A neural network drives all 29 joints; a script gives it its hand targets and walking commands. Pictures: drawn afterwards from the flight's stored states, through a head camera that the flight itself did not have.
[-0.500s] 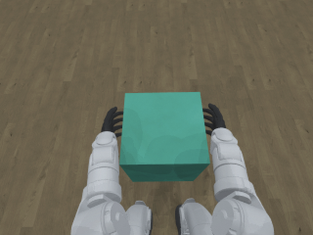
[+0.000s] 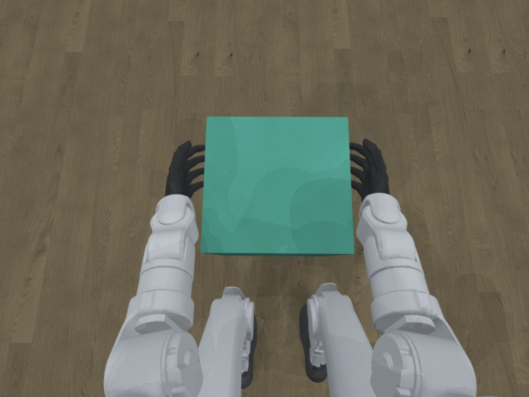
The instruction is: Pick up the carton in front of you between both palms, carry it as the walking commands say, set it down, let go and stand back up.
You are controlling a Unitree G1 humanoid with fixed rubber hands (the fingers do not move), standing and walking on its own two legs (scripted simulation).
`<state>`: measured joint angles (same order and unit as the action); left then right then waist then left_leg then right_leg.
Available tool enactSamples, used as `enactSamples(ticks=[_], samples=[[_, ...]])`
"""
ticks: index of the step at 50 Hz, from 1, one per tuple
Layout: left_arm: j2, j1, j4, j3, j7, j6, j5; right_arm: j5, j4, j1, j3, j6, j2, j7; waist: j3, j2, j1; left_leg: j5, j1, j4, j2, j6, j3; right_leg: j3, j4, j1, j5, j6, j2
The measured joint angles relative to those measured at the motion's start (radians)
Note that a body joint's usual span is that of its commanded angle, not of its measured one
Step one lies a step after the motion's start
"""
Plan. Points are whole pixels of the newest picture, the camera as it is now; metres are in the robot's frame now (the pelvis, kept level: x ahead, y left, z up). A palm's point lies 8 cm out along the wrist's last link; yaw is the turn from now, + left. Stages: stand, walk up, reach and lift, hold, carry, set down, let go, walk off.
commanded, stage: set down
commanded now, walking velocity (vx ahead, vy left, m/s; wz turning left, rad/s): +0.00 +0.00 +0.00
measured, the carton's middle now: (274, 198) +0.42 +0.01 -0.16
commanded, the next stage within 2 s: none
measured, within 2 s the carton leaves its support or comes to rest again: rests again in 1.30 s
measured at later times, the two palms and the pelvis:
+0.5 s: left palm (199, 197) +0.45 +0.16 -0.24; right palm (344, 199) +0.44 -0.14 -0.24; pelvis -0.04 +0.00 -0.13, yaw +0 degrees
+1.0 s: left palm (212, 198) +0.48 +0.16 -0.38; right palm (333, 198) +0.47 -0.14 -0.37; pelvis -0.04 +0.00 -0.22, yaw -1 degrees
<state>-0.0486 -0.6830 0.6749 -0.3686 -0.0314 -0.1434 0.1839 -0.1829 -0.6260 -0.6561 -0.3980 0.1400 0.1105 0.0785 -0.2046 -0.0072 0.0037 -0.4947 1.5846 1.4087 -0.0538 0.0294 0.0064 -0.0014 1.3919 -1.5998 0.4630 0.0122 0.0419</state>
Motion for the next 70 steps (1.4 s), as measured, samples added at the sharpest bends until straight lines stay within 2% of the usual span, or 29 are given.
enactSamples(ticks=[18, 34, 42, 45, 51, 54, 64, 70], samples=[[0.122, -0.25, 0.13, 0.069, -0.042, 0.015, -0.11, 0.101, -0.092, -0.22, 0.051, -0.014, -0.096, 0.065, 0.097, -0.008, 0.006, -0.053, 0.362, 0.34, 0.005, -0.003, 0.013, 0.009, 0.335, -0.364, 0.046, -0.003, 0.01], [0.219, -0.498, 0.258, 0.075, -0.044, -0.006, -0.134, 0.137, -0.198, -0.454, 0.033, 0.005, -0.159, 0.09, 0.262, -0.015, 0.006, -0.07, 0.567, 0.581, 0.009, -0.007, 0.017, 0.023, 0.57, -0.571, 0.056, -0.003, 0.019], [0.276, -0.596, 0.304, 0.145, -0.057, -0.004, -0.195, 0.195, -0.23, -0.537, 0.073, 0.0, -0.202, 0.111, 0.383, -0.016, 0.004, -0.084, 0.634, 0.693, 0.01, -0.003, 0.022, 0.029, 0.68, -0.637, 0.069, -0.005, 0.018], [0.301, -0.607, 0.307, 0.192, -0.073, -0.009, -0.235, 0.237, -0.272, -0.582, 0.126, 0.004, -0.235, 0.122, 0.414, -0.026, -0.008, -0.094, 0.648, 0.733, 0.013, 0.0, 0.026, 0.03, 0.718, -0.652, 0.077, -0.007, 0.02], [0.308, -0.61, 0.316, 0.239, -0.09, 0.002, -0.267, 0.291, -0.282, -0.583, 0.134, -0.007, -0.249, 0.119, 0.42, -0.039, -0.014, -0.114, 0.665, 0.781, 0.01, 0.004, 0.025, 0.026, 0.763, -0.665, 0.098, -0.014, 0.037], [0.305, -0.61, 0.338, 0.24, -0.09, -0.005, -0.264, 0.286, -0.307, -0.578, 0.129, -0.007, -0.248, 0.115, 0.408, -0.037, -0.015, -0.112, 0.676, 0.79, 0.005, 0.005, 0.026, 0.022, 0.774, -0.674, 0.1, -0.027, 0.037], [0.305, -0.657, 0.412, 0.238, -0.094, 0.002, -0.246, 0.252, -0.391, -0.639, 0.095, -0.005, -0.266, 0.09, 0.419, -0.036, -0.024, -0.08, 0.711, 0.804, -0.007, 0.005, 0.025, 0.021, 0.79, -0.699, 0.081, -0.031, 0.031], [0.299, -0.692, 0.432, 0.213, -0.068, 0.006, -0.225, 0.243, -0.43, -0.671, 0.083, -0.014, -0.296, 0.064, 0.453, -0.031, -0.011, -0.071, 0.708, 0.815, 0.001, 0.01, 0.03, 0.018, 0.798, -0.699, 0.066, -0.035, 0.04]])
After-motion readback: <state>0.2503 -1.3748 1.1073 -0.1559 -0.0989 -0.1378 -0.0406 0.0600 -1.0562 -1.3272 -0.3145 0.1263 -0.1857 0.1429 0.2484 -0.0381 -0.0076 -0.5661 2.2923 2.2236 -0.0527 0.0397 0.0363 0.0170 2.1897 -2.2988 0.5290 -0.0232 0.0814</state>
